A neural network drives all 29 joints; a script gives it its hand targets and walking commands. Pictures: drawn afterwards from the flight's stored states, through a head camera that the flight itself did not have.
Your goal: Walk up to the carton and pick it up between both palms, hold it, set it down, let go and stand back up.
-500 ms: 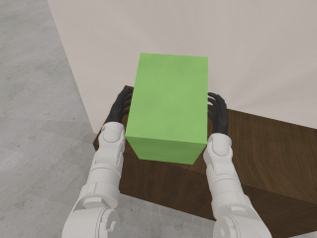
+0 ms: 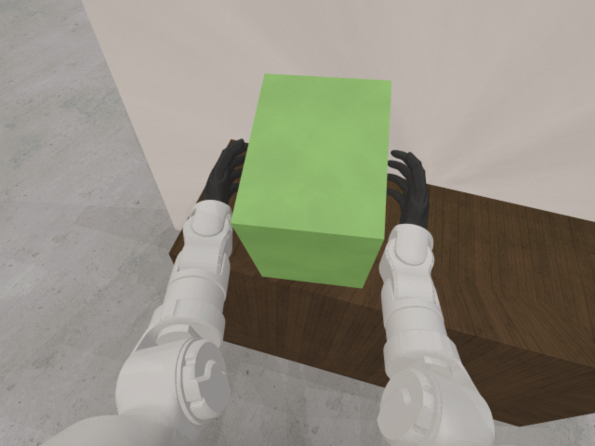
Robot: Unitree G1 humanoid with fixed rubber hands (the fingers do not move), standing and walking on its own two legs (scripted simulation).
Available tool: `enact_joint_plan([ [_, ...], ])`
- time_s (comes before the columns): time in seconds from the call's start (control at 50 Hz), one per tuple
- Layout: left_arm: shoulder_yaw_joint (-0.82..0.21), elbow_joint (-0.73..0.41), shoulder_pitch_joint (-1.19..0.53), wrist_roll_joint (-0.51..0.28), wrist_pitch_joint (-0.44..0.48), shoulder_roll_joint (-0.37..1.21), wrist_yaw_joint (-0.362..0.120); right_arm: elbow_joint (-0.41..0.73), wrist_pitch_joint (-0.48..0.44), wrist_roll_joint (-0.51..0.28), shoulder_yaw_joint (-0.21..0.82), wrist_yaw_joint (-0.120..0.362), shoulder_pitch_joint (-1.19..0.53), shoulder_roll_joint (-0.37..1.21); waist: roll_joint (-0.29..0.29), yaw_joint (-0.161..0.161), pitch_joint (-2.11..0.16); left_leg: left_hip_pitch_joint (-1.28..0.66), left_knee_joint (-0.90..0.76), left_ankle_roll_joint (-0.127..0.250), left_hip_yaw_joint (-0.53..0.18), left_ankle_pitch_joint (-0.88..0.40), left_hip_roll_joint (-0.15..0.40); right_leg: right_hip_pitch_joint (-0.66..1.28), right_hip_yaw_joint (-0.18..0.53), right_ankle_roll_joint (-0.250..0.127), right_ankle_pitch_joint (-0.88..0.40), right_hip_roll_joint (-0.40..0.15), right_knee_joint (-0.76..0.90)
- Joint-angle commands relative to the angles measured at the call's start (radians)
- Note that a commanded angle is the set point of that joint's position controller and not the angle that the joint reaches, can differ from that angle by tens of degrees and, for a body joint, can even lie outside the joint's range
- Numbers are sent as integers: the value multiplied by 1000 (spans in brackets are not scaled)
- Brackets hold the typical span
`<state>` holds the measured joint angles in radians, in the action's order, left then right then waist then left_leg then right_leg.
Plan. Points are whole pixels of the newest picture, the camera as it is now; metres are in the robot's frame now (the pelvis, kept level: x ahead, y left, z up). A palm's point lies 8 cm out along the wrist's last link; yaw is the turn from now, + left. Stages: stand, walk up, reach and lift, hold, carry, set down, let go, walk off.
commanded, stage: set down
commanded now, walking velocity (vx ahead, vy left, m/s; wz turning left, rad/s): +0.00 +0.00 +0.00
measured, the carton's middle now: (318, 191) +0.44 -0.06 +0.05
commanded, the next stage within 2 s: none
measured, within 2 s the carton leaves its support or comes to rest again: neither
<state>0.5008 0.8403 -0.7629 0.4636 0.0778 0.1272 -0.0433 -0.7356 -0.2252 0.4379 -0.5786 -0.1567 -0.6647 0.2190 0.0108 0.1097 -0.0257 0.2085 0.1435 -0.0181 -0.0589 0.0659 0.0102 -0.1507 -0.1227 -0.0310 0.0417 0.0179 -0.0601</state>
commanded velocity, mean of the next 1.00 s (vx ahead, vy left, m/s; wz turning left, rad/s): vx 0.00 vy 0.00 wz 0.00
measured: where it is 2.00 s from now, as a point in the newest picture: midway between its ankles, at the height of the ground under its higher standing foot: outside the picture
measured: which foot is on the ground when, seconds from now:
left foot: down 0.00-1.00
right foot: down 0.00-1.00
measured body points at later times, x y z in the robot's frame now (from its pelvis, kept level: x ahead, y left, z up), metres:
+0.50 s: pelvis +0.03 +0.01 -0.01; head +0.13 +0.02 +0.43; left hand +0.47 +0.06 +0.02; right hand +0.41 -0.20 +0.03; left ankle -0.01 +0.13 -0.75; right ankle -0.02 -0.10 -0.75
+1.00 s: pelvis +0.01 +0.01 -0.01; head +0.11 +0.02 +0.43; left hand +0.47 +0.06 +0.02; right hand +0.41 -0.20 +0.04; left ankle -0.01 +0.13 -0.75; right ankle -0.02 -0.10 -0.75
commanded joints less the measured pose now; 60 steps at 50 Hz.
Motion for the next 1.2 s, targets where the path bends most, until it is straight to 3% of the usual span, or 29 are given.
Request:
enact_joint_plan([
  [0.0,-210,1,-460,19,60,401,-71,45,-78,54,299,92,-497,373,-1,1,-535,-4,2,21,-2,-131,-33,350,28,84,-524,-9,-133],
  [0.08,-257,-1,-489,7,82,440,-52,1,-96,69,270,101,-485,382,-51,29,-609,-68,37,0,-1,-196,-24,247,20,68,-509,-4,-122],
  [0.14,-294,-11,-540,-10,118,459,-36,7,-126,81,281,105,-517,406,-40,38,-725,-74,64,0,-9,-251,-22,208,20,65,-556,1,-139],
  [0.2,-340,16,-532,-5,149,520,-16,-49,-164,87,309,110,-504,431,-86,40,-822,-42,91,-14,-7,-344,-18,210,31,50,-650,0,-153],
  [0.28,-340,61,-497,30,169,567,4,-118,-204,95,330,117,-483,464,-69,42,-839,-20,117,-10,-7,-444,-20,211,34,45,-751,14,-173],
  [0.32,-337,96,-474,36,164,580,8,-128,-212,87,335,119,-489,468,-59,41,-827,6,126,-6,-9,-421,-23,223,39,41,-755,9,-179],
  [0.38,-370,74,-477,32,159,609,20,-109,-223,53,371,119,-512,484,-67,31,-826,21,144,-2,-11,-502,-22,235,48,45,-843,11,-201],
  [0.42,-389,55,-467,21,159,623,30,-112,-232,47,385,125,-499,487,-65,41,-853,-13,160,-17,-20,-563,-14,193,47,39,-831,17,-190],
  [0.44,-393,59,-457,16,159,619,35,-98,-238,43,385,126,-507,467,-70,31,-866,-31,168,-19,-22,-571,-16,171,44,41,-825,16,-190],
  [0.58,-432,31,-501,11,178,625,62,-95,-252,43,362,128,-535,438,-97,54,-922,-56,188,-37,-12,-547,-19,107,42,37,-753,28,-180],
  [0.64,-392,97,-481,11,158,602,56,-107,-215,52,330,129,-546,413,-73,46,-820,-45,174,-33,-20,-474,-17,75,24,39,-677,27,-164],
  [0.66,-389,96,-483,6,153,599,53,-117,-208,53,311,127,-534,401,-97,54,-801,-46,185,-34,-15,-486,-19,60,31,41,-673,23,-166],
  [0.72,-388,71,-541,-10,161,576,44,-129,-193,55,286,125,-550,403,-96,72,-798,-70,189,-40,-20,-483,-21,40,24,41,-662,25,-169],
  [0.86,-328,118,-552,8,177,547,36,-133,-174,122,194,136,-556,396,-114,64,-822,-86,180,-52,-20,-462,-11,-19,20,37,-567,15,-140],
  [0.88,-314,144,-559,15,180,539,33,-139,-171,130,173,139,-565,392,-131,61,-817,-77,180,-50,-13,-431,-15,-29,14,35,-546,14,-144],
  [0.98,-223,218,-605,42,181,474,17,-151,-142,208,87,146,-611,393,-91,58,-756,17,139,-32,-6,-260,-13,-25,9,45,-437,-3,-150],
  [1.04,-194,237,-656,33,200,436,13,-127,-143,219,85,153,-655,403,-56,46,-804,84,121,-4,5,-222,-13,11,14,63,-473,-14,-181],
  [1.06,-203,239,-679,23,214,424,13,-120,-151,228,84,153,-666,406,-58,56,-843,112,117,-2,5,-220,-18,25,18,65,-499,-21,-191],
  [1.08,-196,253,-700,14,223,415,11,-121,-154,234,71,153,-680,399,-75,47,-882,135,117,5,9,-210,-16,28,23,67,-514,-23,-203],
  [1.18,-160,318,-735,40,240,399,11,-207,-134,279,51,160,-653,441,-68,54,-900,193,103,22,15,-172,-16,22,30,65,-504,-28,-221],
])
